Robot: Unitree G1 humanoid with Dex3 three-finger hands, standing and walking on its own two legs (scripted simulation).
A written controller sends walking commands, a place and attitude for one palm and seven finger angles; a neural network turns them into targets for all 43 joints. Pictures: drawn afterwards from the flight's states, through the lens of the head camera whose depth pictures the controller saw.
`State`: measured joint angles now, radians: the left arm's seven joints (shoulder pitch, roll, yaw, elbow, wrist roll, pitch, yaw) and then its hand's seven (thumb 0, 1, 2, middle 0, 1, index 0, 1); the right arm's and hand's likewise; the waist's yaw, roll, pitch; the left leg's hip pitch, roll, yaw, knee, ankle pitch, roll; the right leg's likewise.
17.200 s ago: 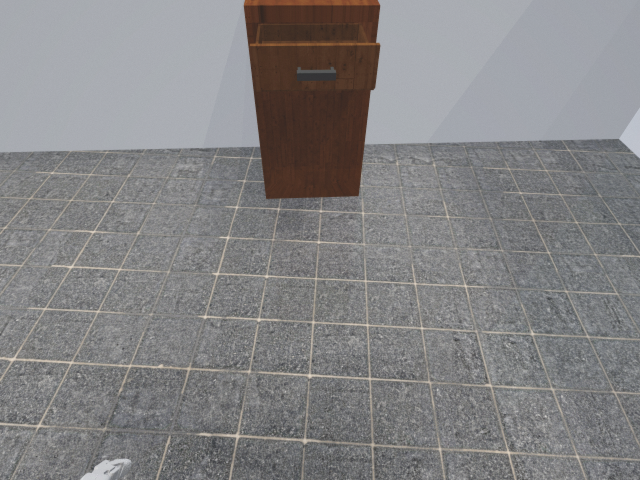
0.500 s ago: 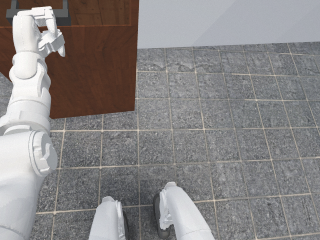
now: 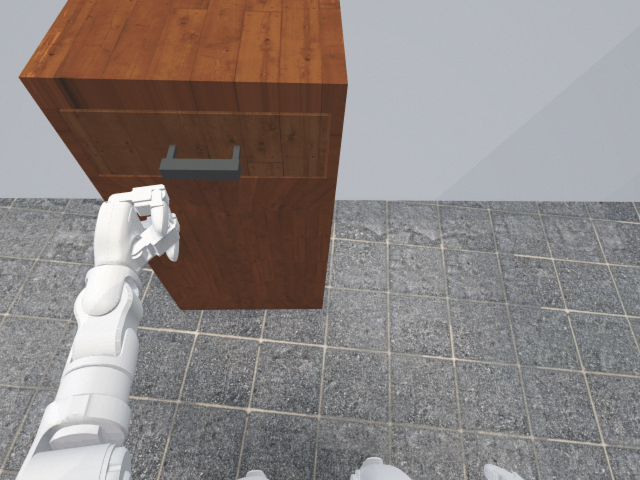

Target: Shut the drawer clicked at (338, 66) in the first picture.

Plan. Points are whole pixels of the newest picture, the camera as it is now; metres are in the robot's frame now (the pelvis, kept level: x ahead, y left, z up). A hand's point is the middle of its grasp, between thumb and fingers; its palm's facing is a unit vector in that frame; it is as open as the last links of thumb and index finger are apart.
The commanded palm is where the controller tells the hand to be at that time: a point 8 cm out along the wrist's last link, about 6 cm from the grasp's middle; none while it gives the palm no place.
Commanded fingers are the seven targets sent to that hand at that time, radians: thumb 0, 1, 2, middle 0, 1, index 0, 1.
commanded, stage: draw the hand back to the body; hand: left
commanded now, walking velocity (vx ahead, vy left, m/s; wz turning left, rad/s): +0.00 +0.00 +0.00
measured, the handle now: (203, 160) +0.59 +0.18 -0.01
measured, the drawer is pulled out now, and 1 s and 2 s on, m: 0.00 0.00 0.00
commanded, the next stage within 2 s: step back with the hand held close in 1.02 s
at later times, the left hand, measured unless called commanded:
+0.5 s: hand (55, 315) +0.26 +0.22 +0.15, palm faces +0.27 -0.92 -0.28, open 3.2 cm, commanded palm +0.21 +0.26 +0.16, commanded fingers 0.00 0.90 0.90 -1.40 -1.60 -1.40 -1.60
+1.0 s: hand out of the picture +0.15 +0.25 +0.21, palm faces +0.46 -0.80 -0.39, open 3.2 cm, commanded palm +0.11 +0.28 +0.23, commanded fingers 0.00 0.90 0.90 -1.40 -1.60 -1.40 -1.60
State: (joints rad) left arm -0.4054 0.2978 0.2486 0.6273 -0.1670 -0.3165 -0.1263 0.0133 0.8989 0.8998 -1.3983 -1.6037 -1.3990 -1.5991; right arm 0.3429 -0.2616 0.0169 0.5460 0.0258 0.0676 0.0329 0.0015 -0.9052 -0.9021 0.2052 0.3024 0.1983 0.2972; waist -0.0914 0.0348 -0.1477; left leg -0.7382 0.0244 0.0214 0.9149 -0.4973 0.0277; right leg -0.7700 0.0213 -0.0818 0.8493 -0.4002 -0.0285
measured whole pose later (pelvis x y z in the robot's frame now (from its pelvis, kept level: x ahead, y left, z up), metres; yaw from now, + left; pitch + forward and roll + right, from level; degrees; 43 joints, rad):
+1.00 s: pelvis -0.01 +0.00 +0.05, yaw +2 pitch -5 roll -1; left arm 0.52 0.32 0.29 -0.44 -0.06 -0.09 0.11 0.01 0.89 0.90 -1.40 -1.60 -1.40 -1.60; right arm 0.21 -0.24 0.03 0.61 0.00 -0.09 -0.07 0.01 -0.90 -0.90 0.20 0.30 0.20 0.30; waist 0.07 0.09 0.01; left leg -0.06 -0.01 0.01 0.44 -0.29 0.03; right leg -0.09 0.00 -0.09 0.40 -0.22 -0.02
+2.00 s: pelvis -0.09 +0.02 +0.04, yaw +4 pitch +1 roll -3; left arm 0.61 0.39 0.35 -0.60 -0.01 -0.23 0.16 0.01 0.89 0.90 -1.41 -1.60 -1.41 -1.60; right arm 0.22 -0.23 -0.01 0.58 -0.01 -0.04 -0.09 0.01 -0.90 -0.90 0.21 0.30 0.20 0.30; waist -0.02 0.00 0.01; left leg -0.39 -0.03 -0.01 0.60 -0.22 0.06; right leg -0.39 0.01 -0.06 0.57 -0.22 0.01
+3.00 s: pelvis -0.33 -0.09 +0.06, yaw +6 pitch +2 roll +4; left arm 0.61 0.36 0.36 -0.45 -0.03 -0.20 0.15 0.01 0.89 0.90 -1.41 -1.60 -1.41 -1.60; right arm 0.30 -0.23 -0.01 0.64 0.00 -0.05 -0.08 0.01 -0.90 -0.90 0.21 0.30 0.20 0.30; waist -0.01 -0.03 -0.10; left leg -0.38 -0.01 0.05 0.81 -0.34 0.02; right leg -0.32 -0.02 -0.05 0.44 -0.21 -0.06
